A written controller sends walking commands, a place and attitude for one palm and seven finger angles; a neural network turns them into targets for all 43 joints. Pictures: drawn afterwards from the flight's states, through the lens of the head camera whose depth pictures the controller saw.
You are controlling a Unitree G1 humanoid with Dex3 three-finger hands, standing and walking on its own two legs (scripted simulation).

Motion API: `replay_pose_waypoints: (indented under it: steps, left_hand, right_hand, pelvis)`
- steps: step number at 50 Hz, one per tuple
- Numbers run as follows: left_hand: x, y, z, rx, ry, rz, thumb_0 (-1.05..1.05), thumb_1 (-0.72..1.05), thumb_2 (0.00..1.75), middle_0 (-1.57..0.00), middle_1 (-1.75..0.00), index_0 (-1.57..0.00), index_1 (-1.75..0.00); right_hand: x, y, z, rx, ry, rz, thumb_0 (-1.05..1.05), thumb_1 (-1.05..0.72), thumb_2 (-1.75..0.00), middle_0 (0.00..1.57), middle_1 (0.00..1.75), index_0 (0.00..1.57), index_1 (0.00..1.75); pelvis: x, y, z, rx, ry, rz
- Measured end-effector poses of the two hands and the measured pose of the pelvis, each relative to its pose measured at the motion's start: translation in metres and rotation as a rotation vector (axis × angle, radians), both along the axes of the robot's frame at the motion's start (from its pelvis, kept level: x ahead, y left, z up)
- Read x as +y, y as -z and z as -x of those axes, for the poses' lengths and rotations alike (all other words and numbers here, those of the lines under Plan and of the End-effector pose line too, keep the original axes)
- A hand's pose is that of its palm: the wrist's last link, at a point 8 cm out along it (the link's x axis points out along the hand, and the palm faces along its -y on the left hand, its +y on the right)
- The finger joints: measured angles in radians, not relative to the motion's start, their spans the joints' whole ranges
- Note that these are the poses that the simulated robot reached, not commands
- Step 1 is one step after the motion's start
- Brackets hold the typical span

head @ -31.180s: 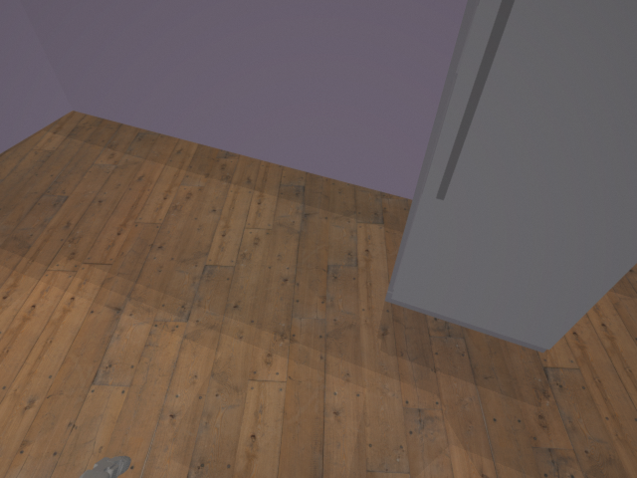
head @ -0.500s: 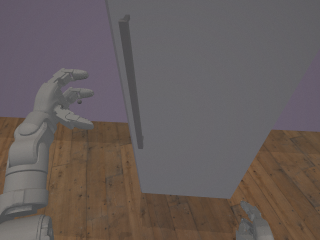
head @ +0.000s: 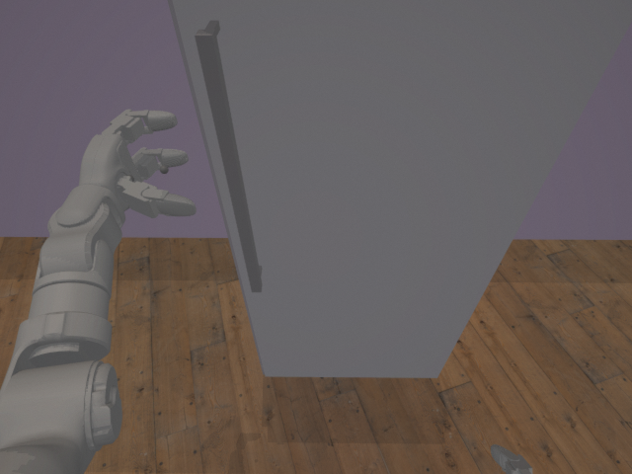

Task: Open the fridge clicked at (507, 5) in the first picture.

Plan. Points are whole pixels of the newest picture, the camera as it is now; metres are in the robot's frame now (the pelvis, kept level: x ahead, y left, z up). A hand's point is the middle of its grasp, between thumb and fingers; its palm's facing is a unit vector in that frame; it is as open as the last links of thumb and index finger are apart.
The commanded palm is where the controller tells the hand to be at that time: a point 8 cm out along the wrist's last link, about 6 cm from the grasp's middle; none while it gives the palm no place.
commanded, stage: move the hooked fingers beside the handle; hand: left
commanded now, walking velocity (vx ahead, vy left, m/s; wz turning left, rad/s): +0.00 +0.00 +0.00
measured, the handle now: (240, 190) +0.51 +0.14 +0.09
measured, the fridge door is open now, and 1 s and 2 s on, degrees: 0 0 0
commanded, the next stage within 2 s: none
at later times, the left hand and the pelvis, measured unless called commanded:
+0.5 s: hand (166, 178) +0.43 +0.21 +0.18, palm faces +0.06 -1.00 -0.01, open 14.0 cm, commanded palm +0.40 +0.25 +0.19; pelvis +0.01 +0.00 +0.00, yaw -1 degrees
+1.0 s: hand (172, 159) +0.45 +0.20 +0.19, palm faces +0.03 -1.00 +0.00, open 14.0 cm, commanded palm +0.42 +0.25 +0.18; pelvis +0.00 +0.00 +0.00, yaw +0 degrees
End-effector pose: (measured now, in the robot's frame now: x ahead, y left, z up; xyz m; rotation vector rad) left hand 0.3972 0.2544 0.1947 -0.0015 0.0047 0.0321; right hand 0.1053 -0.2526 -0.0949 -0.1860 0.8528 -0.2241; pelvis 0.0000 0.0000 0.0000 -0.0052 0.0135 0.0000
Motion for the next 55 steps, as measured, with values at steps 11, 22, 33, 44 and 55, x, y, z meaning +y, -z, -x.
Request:
replay_pose_waypoints:
  steps: [11, 22, 33, 44, 55]
  left_hand:
    - [-0.02, 0.003, -0.021, -0.028, 0.012, 0.01, -0.01, -0.5, 0.3, -0.3, -1.2, -0.3, -1.2]
    - [0.0, 0.018, -0.012, 0.04, -0.031, 0.0, -0.01, -0.5, 0.3, -0.3, -1.2, -0.3, -1.2]
    - [-0.01, -0.002, -0.007, -0.032, 0.02, 0.018, -0.01, -0.5, 0.3, -0.3, -1.2, -0.3, -1.2]
    - [-0.008, 0.013, -0.024, -0.026, -0.021, 0.018, -0.01, -0.5, 0.3, -0.3, -1.2, -0.3, -1.2]
    - [-0.001, 0.019, -0.029, 0.036, 0.017, 0.014, -0.01, -0.5, 0.3, -0.3, -1.2, -0.3, -1.2]
  right_hand:
    - [-0.009, 0.007, 0.016, 0.062, 0.027, 0.006, 0.01, -0.9, -0.9, 0.2, 0.3, 0.2, 0.3]
    - [-0.01, 0.005, 0.009, 0.042, 0.04, -0.017, 0.01, -0.9, -0.9, 0.2, 0.3, 0.2, 0.3]
    - [-0.003, 0.0, -0.016, -0.003, -0.023, 0.008, 0.01, -0.9, -0.9, 0.2, 0.3, 0.2, 0.3]
    - [0.0, 0.004, 0.007, 0.034, 0.007, 0.002, 0.01, -0.9, -0.9, 0.2, 0.3, 0.2, 0.3]
    - [-0.002, 0.013, 0.04, 0.133, 0.059, 0.007, 0.01, -0.9, -0.9, 0.2, 0.3, 0.2, 0.3]
  pelvis:
    - [-0.002, 0.001, -0.004, 0.019, 0.008, -0.003]
    - [-0.005, 0.001, -0.009, 0.022, 0.022, -0.006]
    - [-0.003, 0.002, -0.003, 0.011, -0.013, 0.002]
    - [0.001, 0.003, 0.0, 0.038, 0.007, 0.001]
    - [0.008, 0.003, -0.005, 0.045, 0.011, 0.005]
